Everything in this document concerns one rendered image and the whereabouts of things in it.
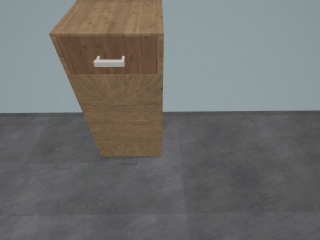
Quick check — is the handle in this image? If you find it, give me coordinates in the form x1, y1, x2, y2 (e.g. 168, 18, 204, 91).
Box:
93, 55, 125, 67

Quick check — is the cabinet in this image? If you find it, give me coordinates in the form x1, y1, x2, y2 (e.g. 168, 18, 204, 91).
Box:
49, 0, 164, 157

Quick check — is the drawer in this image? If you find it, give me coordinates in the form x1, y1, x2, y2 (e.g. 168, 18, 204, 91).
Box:
57, 36, 158, 75

